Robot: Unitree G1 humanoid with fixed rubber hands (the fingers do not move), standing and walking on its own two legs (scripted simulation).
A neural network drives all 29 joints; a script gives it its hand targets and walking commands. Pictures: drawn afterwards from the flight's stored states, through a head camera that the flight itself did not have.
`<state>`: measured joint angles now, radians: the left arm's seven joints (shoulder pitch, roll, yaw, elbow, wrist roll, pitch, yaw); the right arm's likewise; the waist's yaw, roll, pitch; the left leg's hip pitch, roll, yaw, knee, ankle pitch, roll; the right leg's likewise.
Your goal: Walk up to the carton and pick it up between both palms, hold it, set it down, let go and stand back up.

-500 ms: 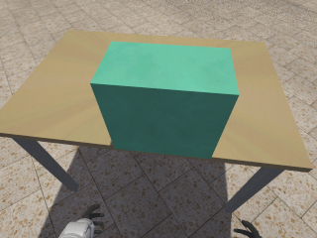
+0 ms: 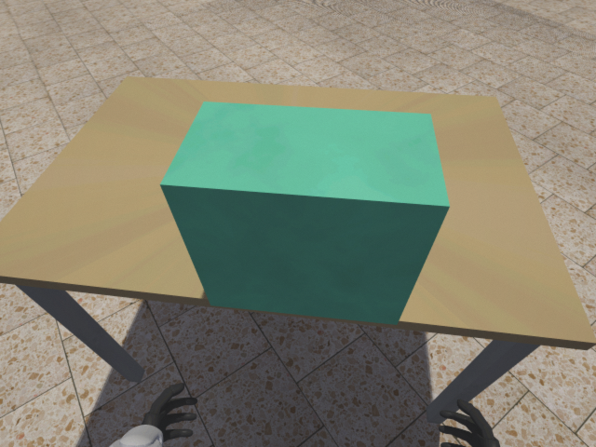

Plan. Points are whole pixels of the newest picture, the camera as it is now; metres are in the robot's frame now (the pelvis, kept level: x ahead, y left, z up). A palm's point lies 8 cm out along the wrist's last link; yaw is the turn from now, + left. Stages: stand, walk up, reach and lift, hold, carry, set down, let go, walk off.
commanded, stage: reach and lift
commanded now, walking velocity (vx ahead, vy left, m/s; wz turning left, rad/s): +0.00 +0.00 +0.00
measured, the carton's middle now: (307, 221) +0.43 +0.03 +0.07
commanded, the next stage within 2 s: none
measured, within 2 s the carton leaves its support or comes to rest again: neither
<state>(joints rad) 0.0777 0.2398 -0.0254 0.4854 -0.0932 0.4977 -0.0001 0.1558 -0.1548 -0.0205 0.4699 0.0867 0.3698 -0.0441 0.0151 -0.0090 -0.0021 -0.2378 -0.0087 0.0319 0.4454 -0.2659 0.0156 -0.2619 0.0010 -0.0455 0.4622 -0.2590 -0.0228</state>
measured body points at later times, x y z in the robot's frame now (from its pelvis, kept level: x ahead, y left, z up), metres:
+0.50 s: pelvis -0.01 +0.00 +0.00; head -0.02 +0.01 +0.45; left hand +0.16 +0.24 -0.06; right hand +0.15 -0.22 -0.05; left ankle -0.02 +0.11 -0.74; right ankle -0.01 -0.10 -0.74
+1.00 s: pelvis -0.03 +0.00 +0.00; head -0.03 +0.01 +0.45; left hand +0.21 +0.26 -0.01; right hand +0.19 -0.21 -0.01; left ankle -0.02 +0.11 -0.74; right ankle -0.01 -0.10 -0.74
